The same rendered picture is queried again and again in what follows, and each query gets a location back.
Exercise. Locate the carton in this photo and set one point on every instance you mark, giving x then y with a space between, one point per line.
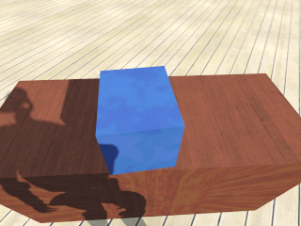
139 125

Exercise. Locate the pedestal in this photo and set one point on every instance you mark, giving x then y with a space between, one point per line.
240 149

